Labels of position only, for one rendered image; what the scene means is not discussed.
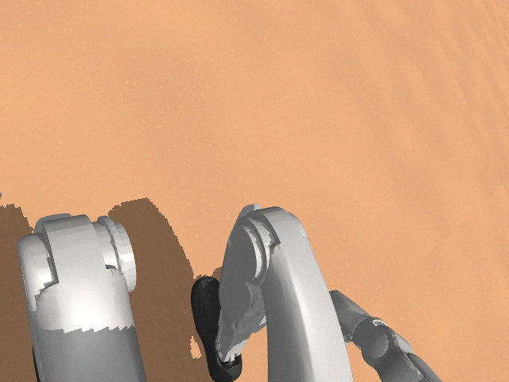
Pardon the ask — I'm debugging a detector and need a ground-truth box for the right robot foot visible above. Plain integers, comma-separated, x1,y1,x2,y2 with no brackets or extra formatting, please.
191,277,242,382

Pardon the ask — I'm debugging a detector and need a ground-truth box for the right robot arm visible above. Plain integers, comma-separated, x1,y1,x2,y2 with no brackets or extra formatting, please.
352,317,442,382

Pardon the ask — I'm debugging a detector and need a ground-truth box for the right robot hand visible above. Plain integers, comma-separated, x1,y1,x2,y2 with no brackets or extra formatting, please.
329,290,372,347

